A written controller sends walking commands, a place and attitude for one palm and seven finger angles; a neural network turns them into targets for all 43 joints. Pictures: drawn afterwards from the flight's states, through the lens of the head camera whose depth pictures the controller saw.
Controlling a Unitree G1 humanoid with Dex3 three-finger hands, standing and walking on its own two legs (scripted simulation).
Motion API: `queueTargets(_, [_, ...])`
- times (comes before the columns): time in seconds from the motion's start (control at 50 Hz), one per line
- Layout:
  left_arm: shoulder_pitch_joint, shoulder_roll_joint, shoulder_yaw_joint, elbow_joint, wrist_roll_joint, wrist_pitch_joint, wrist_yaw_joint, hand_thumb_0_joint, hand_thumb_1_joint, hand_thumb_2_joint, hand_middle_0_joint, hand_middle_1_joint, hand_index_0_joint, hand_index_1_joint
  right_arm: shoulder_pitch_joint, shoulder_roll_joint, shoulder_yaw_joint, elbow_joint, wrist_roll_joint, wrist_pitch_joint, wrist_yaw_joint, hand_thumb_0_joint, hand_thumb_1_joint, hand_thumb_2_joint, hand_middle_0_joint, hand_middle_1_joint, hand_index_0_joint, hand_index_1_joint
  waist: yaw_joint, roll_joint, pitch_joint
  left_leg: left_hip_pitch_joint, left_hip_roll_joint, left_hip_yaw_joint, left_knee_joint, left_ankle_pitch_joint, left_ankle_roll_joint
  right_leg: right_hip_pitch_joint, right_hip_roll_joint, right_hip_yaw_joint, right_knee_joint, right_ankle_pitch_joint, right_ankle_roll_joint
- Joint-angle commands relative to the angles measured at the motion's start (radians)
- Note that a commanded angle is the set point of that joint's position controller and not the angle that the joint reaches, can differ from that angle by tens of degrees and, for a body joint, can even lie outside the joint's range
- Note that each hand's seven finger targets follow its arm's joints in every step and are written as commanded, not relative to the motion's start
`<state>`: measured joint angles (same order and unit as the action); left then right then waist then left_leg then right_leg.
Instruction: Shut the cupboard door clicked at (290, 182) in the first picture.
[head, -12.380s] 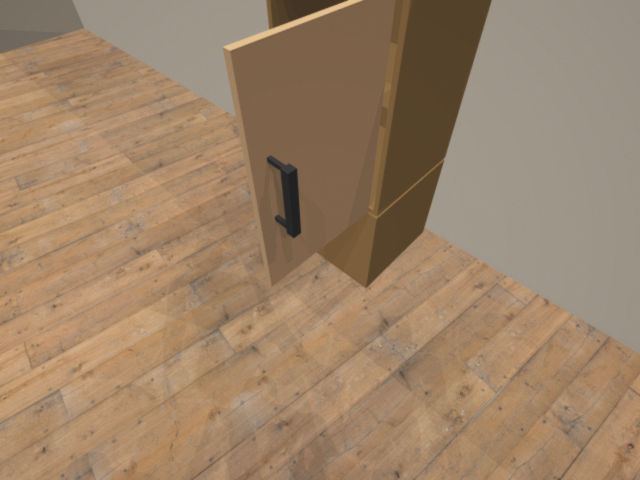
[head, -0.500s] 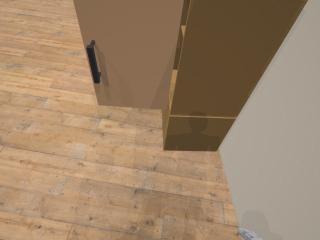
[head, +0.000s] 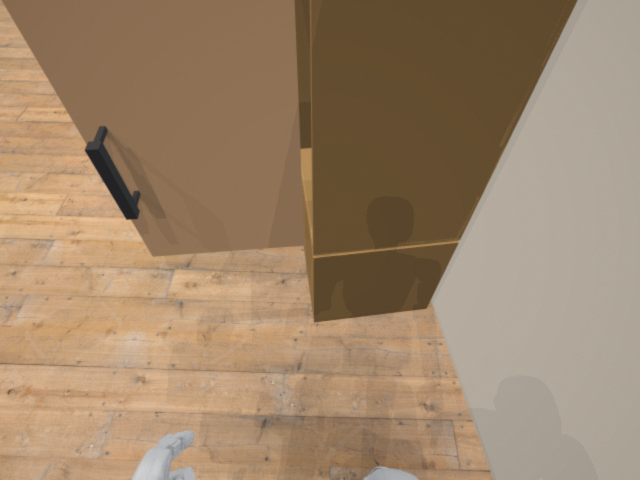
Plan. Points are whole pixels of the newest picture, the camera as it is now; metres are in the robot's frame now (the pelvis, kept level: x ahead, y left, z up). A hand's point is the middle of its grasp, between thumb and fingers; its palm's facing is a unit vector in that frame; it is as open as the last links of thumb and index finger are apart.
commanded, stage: take the last steps up to it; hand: left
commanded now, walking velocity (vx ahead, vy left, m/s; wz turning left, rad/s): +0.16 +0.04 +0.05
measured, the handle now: (117, 175) +0.62 +0.38 -0.03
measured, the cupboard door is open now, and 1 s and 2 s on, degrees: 88 88 88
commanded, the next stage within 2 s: come to a stop and stand still in 0.04 s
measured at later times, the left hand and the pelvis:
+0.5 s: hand out of the picture +0.09 +0.21 -0.17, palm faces +0.06 -0.98 -0.19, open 7.3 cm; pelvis +0.09 +0.02 +0.01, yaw -1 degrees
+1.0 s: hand out of the picture +0.13 +0.15 -0.16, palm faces +0.05 -0.98 -0.18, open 7.3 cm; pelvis +0.08 -0.03 +0.02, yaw +0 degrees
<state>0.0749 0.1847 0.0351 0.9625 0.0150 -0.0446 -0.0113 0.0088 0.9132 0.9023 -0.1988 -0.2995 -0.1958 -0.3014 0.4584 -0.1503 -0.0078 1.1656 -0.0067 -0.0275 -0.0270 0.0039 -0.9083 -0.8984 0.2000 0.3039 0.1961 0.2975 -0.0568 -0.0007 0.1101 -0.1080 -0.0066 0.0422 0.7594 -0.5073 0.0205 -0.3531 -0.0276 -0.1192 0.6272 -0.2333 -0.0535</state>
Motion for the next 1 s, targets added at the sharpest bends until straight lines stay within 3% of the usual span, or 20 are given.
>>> queueTargets(0.0, [0.241, 0.155, 0.044, 0.025, -0.010, -0.001, 0.035, 0.000, 0.900, 0.900, -0.200, -0.300, -0.200, -0.300, -0.097, -0.092, -0.042, -0.107, 0.000, -0.014, 0.004, 0.000, -0.900, -0.900, 0.200, 0.300, 0.200, 0.300, 0.120, -0.086, -0.082, -0.448, 0.090, -0.072, 0.425, 0.009, -0.008, 0.319, -0.376, 0.398, -0.363, 0.211, -0.194])
queueTargets(0.08, [0.149, 0.082, 0.026, 0.010, 0.000, -0.018, 0.031, 0.000, 0.900, 0.900, -0.200, -0.300, -0.200, -0.300, -0.037, -0.022, -0.033, -0.080, -0.013, 0.021, 0.023, 0.000, -0.900, -0.900, 0.200, 0.300, 0.200, 0.300, 0.032, -0.132, -0.042, -0.289, 0.112, -0.017, 0.216, 0.136, -0.037, 0.062, -0.272, 0.168, -0.441, 0.147, -0.128])
queueTargets(0.22, [0.143, 0.082, 0.023, 0.048, -0.004, -0.002, 0.035, 0.000, 0.900, 0.900, -0.200, -0.300, -0.200, -0.300, -0.065, -0.008, -0.022, -0.084, -0.009, 0.011, 0.015, 0.000, -0.900, -0.900, 0.200, 0.300, 0.200, 0.300, 0.023, -0.065, -0.109, -0.029, 0.048, 0.021, -0.276, 0.410, -0.066, 0.040, -0.178, 0.095, -0.269, 0.215, -0.056])
queueTargets(0.26, [0.194, 0.045, 0.008, 0.055, -0.012, 0.016, 0.038, 0.000, 0.900, 0.900, -0.200, -0.300, -0.200, -0.300, -0.085, -0.103, -0.030, -0.096, -0.010, -0.004, 0.003, 0.000, -0.900, -0.900, 0.200, 0.300, 0.200, 0.300, 0.052, 0.108, -0.156, -0.030, 0.206, -0.140, -0.347, 0.705, 0.003, 0.075, -0.081, 0.053, -0.164, 0.060, 0.027])
queueTargets(0.28, [0.220, 0.037, 0.005, 0.061, -0.013, 0.025, 0.043, 0.000, 0.900, 0.900, -0.200, -0.300, -0.200, -0.300, -0.127, -0.146, -0.035, -0.113, -0.010, 0.002, -0.007, 0.000, -0.900, -0.900, 0.200, 0.300, 0.200, 0.300, 0.069, 0.116, -0.141, -0.103, 0.261, -0.167, -0.367, 0.743, 0.053, 0.138, -0.057, 0.039, -0.165, -0.037, 0.045])
queueTargets(0.32, [0.229, 0.041, 0.002, 0.075, -0.004, 0.038, 0.044, 0.000, 0.900, 0.900, -0.200, -0.300, -0.200, -0.300, -0.200, -0.144, -0.032, -0.126, -0.007, 0.010, -0.016, 0.000, -0.900, -0.900, 0.200, 0.300, 0.200, 0.300, 0.080, 0.033, -0.060, -0.149, 0.220, -0.122, -0.365, 0.699, 0.040, 0.139, -0.060, 0.063, -0.182, 0.053, 0.045])
queueTargets(0.36, [0.230, 0.081, 0.008, 0.075, -0.007, 0.052, 0.044, 0.000, 0.900, 0.900, -0.200, -0.300, -0.200, -0.300, -0.192, -0.160, -0.038, -0.130, -0.001, 0.017, -0.025, 0.000, -0.900, -0.900, 0.200, 0.300, 0.200, 0.300, 0.061, 0.144, -0.098, -0.069, 0.232, -0.127, -0.368, 0.894, 0.051, 0.128, -0.055, 0.054, -0.107, 0.079, 0.053])
queueTargets(0.44, [0.230, 0.105, 0.025, 0.039, -0.003, 0.085, 0.038, 0.000, 0.900, 0.900, -0.200, -0.300, -0.200, -0.300, -0.157, -0.229, -0.070, -0.143, -0.009, 0.033, -0.046, 0.000, -0.900, -0.900, 0.200, 0.300, 0.200, 0.300, 0.027, 0.175, -0.183, 0.078, 0.370, -0.193, -0.367, 1.174, 0.172, -0.028, -0.013, 0.101, 0.228, -0.335, 0.059])
queueTargets(0.5, [0.222, 0.092, 0.036, 0.016, -0.001, 0.094, 0.036, 0.000, 0.900, 0.900, -0.200, -0.300, -0.200, -0.300, -0.227, -0.229, -0.078, -0.176, -0.015, 0.042, -0.049, 0.000, -0.900, -0.900, 0.200, 0.300, 0.200, 0.300, 0.042, 0.121, -0.195, 0.063, 0.377, -0.172, -0.335, 1.077, 0.197, -0.071, -0.014, 0.144, 0.306, -0.330, 0.058])
queueTargets(0.6, [0.326, 0.079, 0.041, 0.022, 0.002, 0.082, 0.030, 0.000, 0.900, 0.900, -0.200, -0.300, -0.200, -0.300, -0.322, -0.220, -0.083, -0.203, -0.011, 0.051, -0.029, 0.000, -0.900, -0.900, 0.200, 0.300, 0.200, 0.300, 0.101, 0.122, -0.207, -0.119, 0.265, -0.100, -0.285, 0.645, 0.093, 0.191, -0.002, 0.084, -0.093, -0.027, 0.059])
queueTargets(0.62, [0.328, 0.112, 0.043, 0.020, 0.011, 0.076, 0.033, 0.000, 0.900, 0.900, -0.200, -0.300, -0.200, -0.300, -0.314, -0.190, -0.081, -0.207, -0.003, 0.056, -0.021, 0.000, -0.900, -0.900, 0.200, 0.300, 0.200, 0.300, 0.100, 0.007, -0.191, -0.186, 0.182, -0.067, -0.224, 0.431, 0.039, 0.232, -0.041, 0.146, -0.246, 0.100, 0.052])
queueTargets(0.64, [0.286, 0.192, 0.052, 0.009, 0.023, 0.066, 0.039, 0.000, 0.900, 0.900, -0.200, -0.300, -0.200, -0.300, -0.297, -0.125, -0.072, -0.219, 0.005, 0.062, -0.011, 0.000, -0.900, -0.900, 0.200, 0.300, 0.200, 0.300, 0.078, -0.246, -0.148, -0.283, 0.052, 0.034, -0.115, 0.137, -0.030, 0.212, -0.229, 0.367, -0.333, 0.182, -0.012])
queueTargets(0.66, [0.236, 0.214, 0.046, -0.008, 0.017, 0.061, 0.039, 0.000, 0.900, 0.900, -0.200, -0.300, -0.200, -0.300, -0.337, -0.122, -0.066, -0.232, 0.003, 0.073, -0.001, 0.000, -0.900, -0.900, 0.200, 0.300, 0.200, 0.300, 0.093, -0.274, -0.106, -0.255, 0.021, -0.004, 0.023, -0.047, -0.041, 0.076, -0.328, 0.410, -0.378, 0.193, -0.102])
queueTargets(0.7, [0.154, 0.176, 0.037, -0.027, 0.019, 0.058, 0.043, 0.000, 0.900, 0.900, -0.200, -0.300, -0.200, -0.300, -0.335, -0.097, -0.068, -0.220, -0.001, 0.082, 0.009, 0.000, -0.900, -0.900, 0.200, 0.300, 0.200, 0.300, 0.062, -0.170, -0.078, -0.236, 0.019, -0.045, 0.137, -0.015, -0.029, -0.006, -0.272, 0.335, -0.378, 0.083, -0.127])
queueTargets(0.74, [0.136, 0.154, 0.026, -0.010, 0.011, 0.048, 0.044, 0.000, 0.900, 0.900, -0.200, -0.300, -0.200, -0.300, -0.312, -0.103, -0.061, -0.186, -0.003, 0.074, 0.007, 0.000, -0.900, -0.900, 0.200, 0.300, 0.200, 0.300, 0.053, -0.213, -0.056, -0.273, 0.028, -0.037, 0.141, 0.034, -0.037, 0.089, -0.227, 0.278, -0.306, 0.354, -0.122])
queueTargets(0.82, [0.179, 0.153, 0.021, 0.027, 0.003, 0.035, 0.047, 0.000, 0.900, 0.900, -0.200, -0.300, -0.200, -0.300, -0.244, -0.083, -0.041, -0.142, 0.003, 0.049, 0.002, 0.000, -0.900, -0.900, 0.200, 0.300, 0.200, 0.300, 0.049, -0.140, -0.125, -0.145, 0.018, -0.005, -0.247, 0.186, -0.048, 0.235, -0.182, 0.219, -0.183, 0.543, -0.084])
queueTargets(0.84, [0.182, 0.147, 0.019, 0.035, -0.007, 0.034, 0.045, 0.000, 0.900, 0.900, -0.200, -0.300, -0.200, -0.300, -0.219, -0.090, -0.037, -0.125, 0.002, 0.038, 0.000, 0.000, -0.900, -0.900, 0.200, 0.300, 0.200, 0.300, 0.045, -0.099, -0.148, -0.064, 0.029, -0.026, -0.357, 0.353, -0.040, 0.228, -0.160, 0.210, -0.149, 0.505, -0.047])
queueTargets(0.88, [0.216, 0.095, 0.005, 0.043, -0.020, 0.033, 0.042, 0.000, 0.900, 0.900, -0.200, -0.300, -0.200, -0.300, -0.229, -0.153, -0.035, -0.119, -0.007, 0.015, -0.013, 0.000, -0.900, -0.900, 0.200, 0.300, 0.200, 0.300, 0.079, 0.089, -0.184, -0.008, 0.178, -0.164, -0.356, 0.699, 0.024, 0.196, -0.074, 0.164, -0.152, 0.266, 0.025])
queueTargets(0.92, [0.193, 0.081, 0.001, 0.050, -0.009, 0.039, 0.043, 0.000, 0.900, 0.900, -0.200, -0.300, -0.200, -0.300, -0.251, -0.155, -0.029, -0.113, -0.009, 0.020, -0.017, 0.000, -0.900, -0.900, 0.200, 0.300, 0.200, 0.300, 0.082, 0.043, -0.117, -0.084, 0.178, -0.136, -0.371, 0.572, 0.025, 0.219, -0.057, 0.164, -0.228, 0.146, 0.033])
queueTargets(0.98, [0.178, 0.102, 0.002, 0.077, -0.012, 0.042, 0.040, 0.000, 0.900, 0.900, -0.200, -0.300, -0.200, -0.300, -0.224, -0.127, -0.020, -0.085, -0.006, 0.022, -0.021, 0.000, -0.900, -0.900, 0.200, 0.300, 0.200, 0.300, 0.072, 0.130, -0.102, -0.079, 0.137, -0.104, -0.396, 0.514, -0.004, 0.237, -0.070, 0.163, -0.237, 0.167, 0.019])
